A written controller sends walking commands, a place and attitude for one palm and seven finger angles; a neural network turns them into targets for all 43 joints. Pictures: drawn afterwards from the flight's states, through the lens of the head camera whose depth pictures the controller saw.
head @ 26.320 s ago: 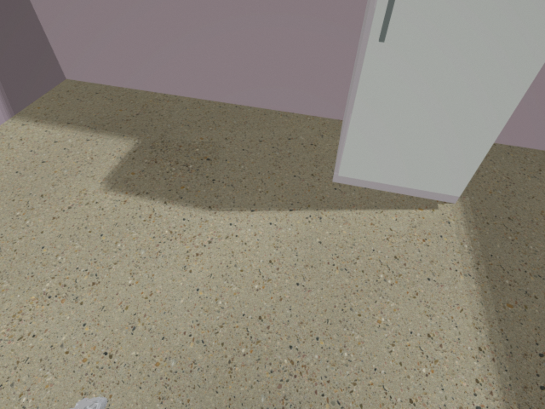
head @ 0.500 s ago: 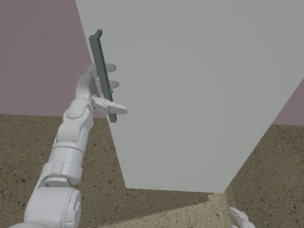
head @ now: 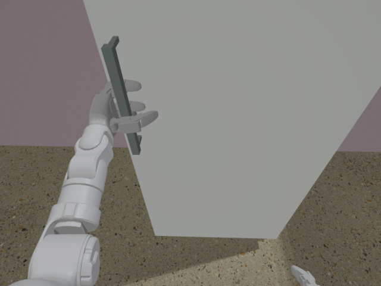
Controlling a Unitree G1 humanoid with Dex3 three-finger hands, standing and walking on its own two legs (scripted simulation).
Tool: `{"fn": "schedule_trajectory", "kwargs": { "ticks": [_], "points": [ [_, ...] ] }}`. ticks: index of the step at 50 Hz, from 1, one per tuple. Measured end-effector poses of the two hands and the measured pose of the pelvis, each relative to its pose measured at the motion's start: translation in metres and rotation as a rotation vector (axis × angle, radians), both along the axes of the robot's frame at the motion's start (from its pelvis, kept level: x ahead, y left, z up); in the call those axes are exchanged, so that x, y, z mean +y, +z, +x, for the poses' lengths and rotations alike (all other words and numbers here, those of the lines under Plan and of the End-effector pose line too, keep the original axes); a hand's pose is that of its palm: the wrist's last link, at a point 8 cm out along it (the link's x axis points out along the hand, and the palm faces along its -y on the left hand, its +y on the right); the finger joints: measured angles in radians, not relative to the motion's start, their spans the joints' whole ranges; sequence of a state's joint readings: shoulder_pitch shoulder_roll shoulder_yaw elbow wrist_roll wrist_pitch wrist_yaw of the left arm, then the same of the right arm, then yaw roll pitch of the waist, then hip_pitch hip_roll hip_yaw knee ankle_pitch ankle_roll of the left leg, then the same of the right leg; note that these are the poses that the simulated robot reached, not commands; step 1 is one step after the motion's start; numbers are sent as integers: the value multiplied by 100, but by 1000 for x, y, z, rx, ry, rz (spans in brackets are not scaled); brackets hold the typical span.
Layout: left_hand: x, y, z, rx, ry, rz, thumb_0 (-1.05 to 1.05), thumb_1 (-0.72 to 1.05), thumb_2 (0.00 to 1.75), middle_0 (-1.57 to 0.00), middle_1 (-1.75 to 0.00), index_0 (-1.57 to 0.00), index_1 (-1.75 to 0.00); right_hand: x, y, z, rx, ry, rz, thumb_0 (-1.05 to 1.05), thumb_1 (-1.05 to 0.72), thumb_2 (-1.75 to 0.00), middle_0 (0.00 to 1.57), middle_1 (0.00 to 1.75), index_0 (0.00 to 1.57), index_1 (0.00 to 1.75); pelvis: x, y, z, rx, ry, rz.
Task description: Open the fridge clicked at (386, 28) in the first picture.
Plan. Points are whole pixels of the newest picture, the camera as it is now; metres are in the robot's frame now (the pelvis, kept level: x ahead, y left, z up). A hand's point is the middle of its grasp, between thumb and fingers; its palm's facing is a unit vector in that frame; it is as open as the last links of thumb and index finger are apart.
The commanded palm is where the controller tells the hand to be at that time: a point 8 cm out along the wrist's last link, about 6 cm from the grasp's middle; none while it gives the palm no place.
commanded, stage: grip the handle and tug to test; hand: left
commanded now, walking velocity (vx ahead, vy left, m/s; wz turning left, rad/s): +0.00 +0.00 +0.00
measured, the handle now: (127, 104) +0.46 +0.17 +0.16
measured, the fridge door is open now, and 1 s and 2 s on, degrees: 0 0 9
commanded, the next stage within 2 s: pull the door a little, standing still in 0.98 s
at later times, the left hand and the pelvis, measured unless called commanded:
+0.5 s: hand (133, 113) +0.41 +0.15 +0.17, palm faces +0.03 -1.00 +0.01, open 5.1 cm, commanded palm +0.38 +0.19 +0.17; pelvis +0.01 +0.00 +0.00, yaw +0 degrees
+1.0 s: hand (132, 116) +0.40 +0.14 +0.17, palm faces +0.04 -1.00 +0.01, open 5.5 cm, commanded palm +0.35 +0.18 +0.17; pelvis +0.02 +0.00 +0.00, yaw -2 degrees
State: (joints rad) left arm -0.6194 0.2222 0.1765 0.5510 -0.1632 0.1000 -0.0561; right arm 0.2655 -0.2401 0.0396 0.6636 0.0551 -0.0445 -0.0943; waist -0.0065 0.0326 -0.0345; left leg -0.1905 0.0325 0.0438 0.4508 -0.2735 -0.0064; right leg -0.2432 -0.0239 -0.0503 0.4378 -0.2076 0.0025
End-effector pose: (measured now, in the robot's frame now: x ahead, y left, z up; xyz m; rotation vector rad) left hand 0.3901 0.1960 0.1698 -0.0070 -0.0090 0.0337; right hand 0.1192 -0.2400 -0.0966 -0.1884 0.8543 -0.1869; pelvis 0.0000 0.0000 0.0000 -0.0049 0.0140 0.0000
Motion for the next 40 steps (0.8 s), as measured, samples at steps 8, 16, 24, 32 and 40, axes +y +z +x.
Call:
{"fn": "schedule_trajectory", "kwargs": {
  "ticks": [8,16,24,32,40],
  "points": [
    [1,0,-2,-2,-1,-2,1,50,73,-39,-134,-39,-135,0,2,9,-16,3,1,1,-90,-89,20,30,20,30,0,0,4,-3,-1,-1],
    [2,1,-1,5,1,-2,1,78,85,-42,-138,-43,-139,3,5,21,-32,20,1,1,-90,-89,20,30,20,30,0,0,6,0,3,-1],
    [2,1,-1,6,-2,-3,1,78,84,-42,-140,-43,-140,7,6,28,-39,28,4,1,-90,-89,20,30,20,30,0,0,7,0,5,-2],
    [3,1,-1,9,-8,-4,1,77,84,-42,-140,-44,-140,8,6,26,-28,26,3,1,-90,-89,20,30,20,30,1,0,7,0,5,-3],
    [2,0,-2,3,-1,-6,1,78,83,-39,-140,-41,-140,7,7,23,-36,5,16,1,-90,-89,20,30,20,30,3,0,10,-1,-10,-2]
  ]
}}
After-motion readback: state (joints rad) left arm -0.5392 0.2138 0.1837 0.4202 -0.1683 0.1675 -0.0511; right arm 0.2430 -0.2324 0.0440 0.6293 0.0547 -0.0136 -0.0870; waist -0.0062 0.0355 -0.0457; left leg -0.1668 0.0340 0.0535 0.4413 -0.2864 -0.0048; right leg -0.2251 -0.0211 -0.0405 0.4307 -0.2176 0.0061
